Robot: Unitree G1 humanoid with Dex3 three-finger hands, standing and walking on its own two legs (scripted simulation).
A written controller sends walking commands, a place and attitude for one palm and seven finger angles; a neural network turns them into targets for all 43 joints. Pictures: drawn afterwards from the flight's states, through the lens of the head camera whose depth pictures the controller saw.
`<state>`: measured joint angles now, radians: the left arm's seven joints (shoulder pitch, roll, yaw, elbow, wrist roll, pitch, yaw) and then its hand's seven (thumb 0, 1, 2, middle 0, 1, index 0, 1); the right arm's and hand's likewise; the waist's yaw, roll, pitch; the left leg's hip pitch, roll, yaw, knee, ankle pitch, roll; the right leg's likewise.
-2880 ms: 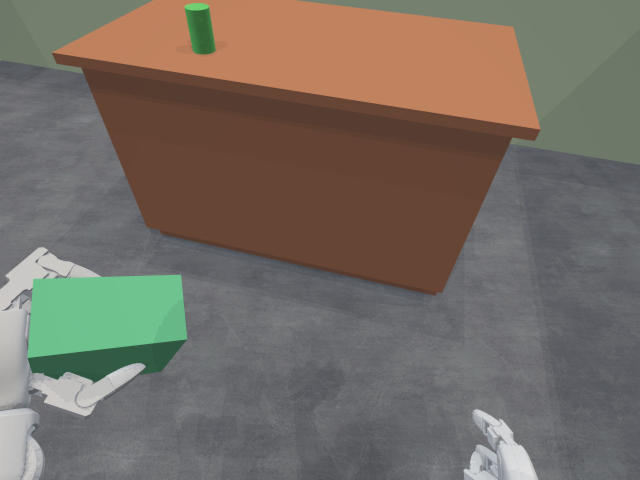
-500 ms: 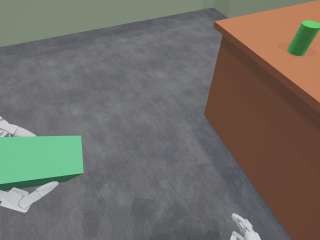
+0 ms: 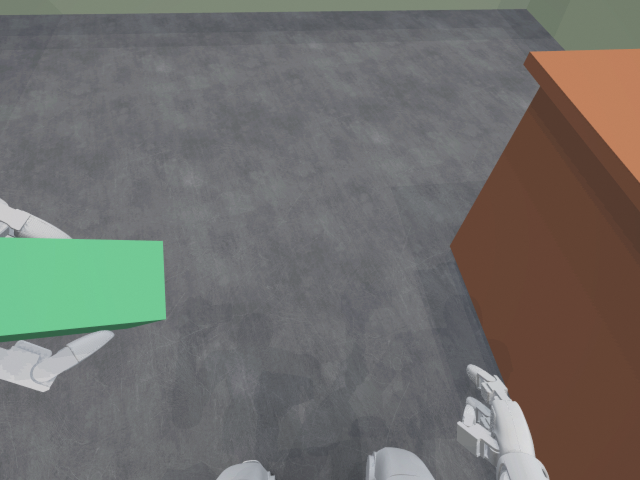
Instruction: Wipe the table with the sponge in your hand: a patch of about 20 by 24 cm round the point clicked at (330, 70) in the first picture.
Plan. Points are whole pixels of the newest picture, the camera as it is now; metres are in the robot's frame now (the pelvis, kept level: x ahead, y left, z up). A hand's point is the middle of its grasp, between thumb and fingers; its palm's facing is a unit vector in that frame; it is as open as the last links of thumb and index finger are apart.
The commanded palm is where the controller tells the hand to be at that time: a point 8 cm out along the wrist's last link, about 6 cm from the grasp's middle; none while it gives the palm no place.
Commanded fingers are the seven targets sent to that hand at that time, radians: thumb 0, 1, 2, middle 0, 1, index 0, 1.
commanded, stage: walk to a spot facing it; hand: left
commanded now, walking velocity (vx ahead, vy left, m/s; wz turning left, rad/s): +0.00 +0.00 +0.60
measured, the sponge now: (95, 292) +0.25 +0.21 +0.17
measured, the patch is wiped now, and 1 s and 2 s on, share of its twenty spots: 0.00 0.00 0.00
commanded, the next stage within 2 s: none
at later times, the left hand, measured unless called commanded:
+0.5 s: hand (54, 458) +0.13 +0.19 +0.17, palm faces +0.59 -0.67 -0.45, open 10.6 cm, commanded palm +0.05 +0.22 +0.19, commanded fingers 0.00 0.10 1.30 -1.20 -1.60 -1.20 -1.60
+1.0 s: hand out of the picture -0.04 +0.22 +0.20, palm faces +0.80 -0.47 -0.37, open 10.6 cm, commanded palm -0.11 +0.23 +0.19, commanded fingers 0.00 0.10 1.30 -1.20 -1.60 -1.20 -1.60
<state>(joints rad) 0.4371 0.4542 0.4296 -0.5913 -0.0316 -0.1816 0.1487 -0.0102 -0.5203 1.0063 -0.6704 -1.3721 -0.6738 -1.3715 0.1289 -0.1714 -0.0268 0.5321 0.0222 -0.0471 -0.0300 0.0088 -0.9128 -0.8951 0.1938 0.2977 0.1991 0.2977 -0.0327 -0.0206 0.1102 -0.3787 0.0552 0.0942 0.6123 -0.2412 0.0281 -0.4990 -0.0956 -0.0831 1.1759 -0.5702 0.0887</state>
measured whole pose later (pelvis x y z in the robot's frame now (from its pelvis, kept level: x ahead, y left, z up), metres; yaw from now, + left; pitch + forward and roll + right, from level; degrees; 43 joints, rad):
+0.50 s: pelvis -0.01 -0.09 +0.02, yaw +19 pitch +0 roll +3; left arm 0.47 0.34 0.29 -0.45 -0.03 -0.13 0.14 -0.01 -0.52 1.01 -0.67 -1.38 -0.67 -1.37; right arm 0.17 -0.26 -0.03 0.61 0.00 -0.06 -0.10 0.01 -0.91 -0.89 0.20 0.30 0.20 0.30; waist -0.02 0.01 0.05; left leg -0.47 0.03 0.06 1.09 -0.42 -0.07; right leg -0.25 -0.12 -0.25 0.50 -0.25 -0.05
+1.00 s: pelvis -0.08 -0.09 +0.02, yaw +35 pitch +0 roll -4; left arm 0.47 0.37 0.34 -0.59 -0.01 -0.19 0.14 -0.01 -0.53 1.02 -0.66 -1.38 -0.67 -1.38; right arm 0.25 -0.10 0.06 0.63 0.00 -0.11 -0.03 0.01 -0.90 -0.89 0.20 0.30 0.21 0.30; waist 0.02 0.01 0.01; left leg -0.26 0.02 -0.06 0.45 -0.20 0.03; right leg -0.50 -0.07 -0.08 1.06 -0.38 0.08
